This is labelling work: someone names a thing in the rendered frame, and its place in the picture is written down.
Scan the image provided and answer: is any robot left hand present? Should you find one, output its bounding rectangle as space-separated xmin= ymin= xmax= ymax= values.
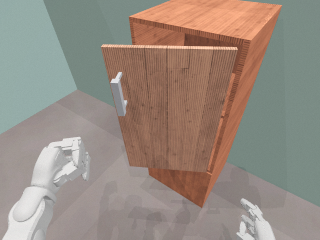
xmin=30 ymin=137 xmax=91 ymax=194

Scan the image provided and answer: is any cupboard door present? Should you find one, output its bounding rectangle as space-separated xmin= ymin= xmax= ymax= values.
xmin=101 ymin=44 xmax=238 ymax=173

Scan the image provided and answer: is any handle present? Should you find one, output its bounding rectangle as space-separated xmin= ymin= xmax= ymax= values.
xmin=110 ymin=72 xmax=128 ymax=116

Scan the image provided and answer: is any robot left forearm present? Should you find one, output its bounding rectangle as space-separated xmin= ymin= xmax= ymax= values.
xmin=2 ymin=186 xmax=57 ymax=240

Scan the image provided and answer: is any robot right hand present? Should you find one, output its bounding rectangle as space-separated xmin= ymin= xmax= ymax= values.
xmin=236 ymin=198 xmax=276 ymax=240

